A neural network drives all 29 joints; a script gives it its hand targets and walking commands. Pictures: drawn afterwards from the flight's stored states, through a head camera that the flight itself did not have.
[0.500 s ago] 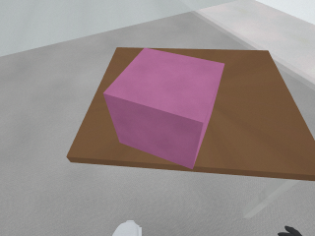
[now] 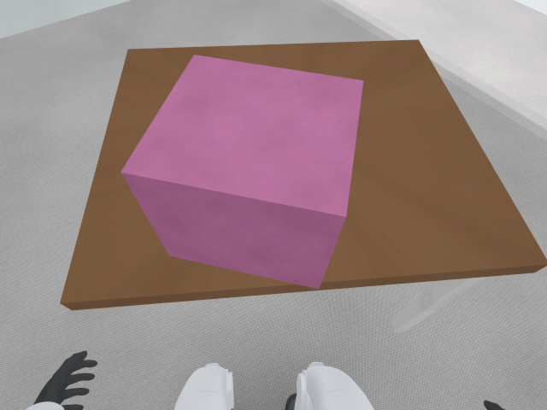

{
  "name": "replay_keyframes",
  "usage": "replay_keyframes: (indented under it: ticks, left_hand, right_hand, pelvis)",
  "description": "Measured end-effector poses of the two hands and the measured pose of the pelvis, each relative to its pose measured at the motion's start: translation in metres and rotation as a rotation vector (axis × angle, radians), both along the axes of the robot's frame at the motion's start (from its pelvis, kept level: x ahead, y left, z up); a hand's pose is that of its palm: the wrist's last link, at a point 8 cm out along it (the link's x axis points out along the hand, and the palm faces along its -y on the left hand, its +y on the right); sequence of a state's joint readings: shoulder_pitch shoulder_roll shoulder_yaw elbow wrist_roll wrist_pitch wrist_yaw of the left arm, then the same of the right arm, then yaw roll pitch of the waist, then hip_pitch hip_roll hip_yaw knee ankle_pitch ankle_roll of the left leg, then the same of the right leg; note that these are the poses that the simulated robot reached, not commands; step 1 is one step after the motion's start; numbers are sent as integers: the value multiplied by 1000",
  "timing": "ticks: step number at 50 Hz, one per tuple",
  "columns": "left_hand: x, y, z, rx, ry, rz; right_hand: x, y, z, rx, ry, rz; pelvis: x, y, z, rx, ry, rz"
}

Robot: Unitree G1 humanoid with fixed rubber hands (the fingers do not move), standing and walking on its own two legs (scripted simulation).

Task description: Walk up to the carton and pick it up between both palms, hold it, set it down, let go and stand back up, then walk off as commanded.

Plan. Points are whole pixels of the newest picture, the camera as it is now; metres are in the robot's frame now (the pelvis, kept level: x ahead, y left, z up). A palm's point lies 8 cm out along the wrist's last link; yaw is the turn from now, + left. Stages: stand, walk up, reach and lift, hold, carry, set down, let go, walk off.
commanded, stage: walk up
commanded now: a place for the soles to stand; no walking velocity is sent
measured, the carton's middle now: (258, 175) +0.45 +0.03 +0.04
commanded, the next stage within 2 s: none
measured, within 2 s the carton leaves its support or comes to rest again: neither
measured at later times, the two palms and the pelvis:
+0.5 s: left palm out of the picture +0.12 +0.28 -0.10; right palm out of the picture +0.07 -0.37 -0.09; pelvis -0.01 -0.04 +0.00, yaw +1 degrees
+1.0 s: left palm out of the picture +0.10 +0.28 -0.08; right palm out of the picture +0.09 -0.35 -0.09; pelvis +0.00 -0.04 +0.02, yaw +3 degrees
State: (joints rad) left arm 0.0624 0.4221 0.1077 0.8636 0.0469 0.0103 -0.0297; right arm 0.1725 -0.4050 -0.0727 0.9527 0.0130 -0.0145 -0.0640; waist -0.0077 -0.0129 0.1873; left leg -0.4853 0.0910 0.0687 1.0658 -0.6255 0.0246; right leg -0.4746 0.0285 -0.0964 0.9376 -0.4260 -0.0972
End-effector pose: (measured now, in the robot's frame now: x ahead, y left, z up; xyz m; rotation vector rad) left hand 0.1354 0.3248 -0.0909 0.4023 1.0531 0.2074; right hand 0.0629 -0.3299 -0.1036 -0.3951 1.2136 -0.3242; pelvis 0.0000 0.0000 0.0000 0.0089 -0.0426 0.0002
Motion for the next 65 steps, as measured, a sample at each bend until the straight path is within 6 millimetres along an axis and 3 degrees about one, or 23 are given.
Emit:
replay_keyframes:
  ticks: [7,11,16,20,25,31,39,53,65]
  left_hand:
    - [-4,-2,-9,-51,-48,56]
    - [-15,-11,-19,-93,5,68]
    - [-18,-24,-18,-116,54,45]
    - [-15,-30,-17,-90,59,29]
    - [-18,-47,-13,-52,24,30]
    - [-36,-47,-3,-16,34,66]
    - [-31,-47,19,3,-20,92]
    - [-34,-49,12,-43,42,107]
    - [-26,-44,14,-68,47,123]
  right_hand:
    - [19,1,16,-61,-14,77]
    - [15,4,30,-75,-45,89]
    - [6,-8,43,-97,-64,67]
    - [2,-22,40,-80,-79,52]
    - [5,-38,18,-19,-63,41]
    - [18,-34,1,53,-87,42]
    - [8,-22,-5,116,-36,56]
    - [30,-19,19,86,0,92]
    - [64,1,33,96,-45,117]
  pelvis:
    - [6,3,0,-30,13,42]
    - [8,4,6,25,5,13]
    - [7,-4,14,-8,-4,15]
    - [2,-19,12,0,-7,-19]
    - [-5,-38,5,-54,-30,8]
    - [-8,-38,2,-17,-31,-6]
    - [-2,-45,12,-6,-25,36]
    - [1,-39,28,-7,4,56]
    - [17,-28,36,-13,1,62]
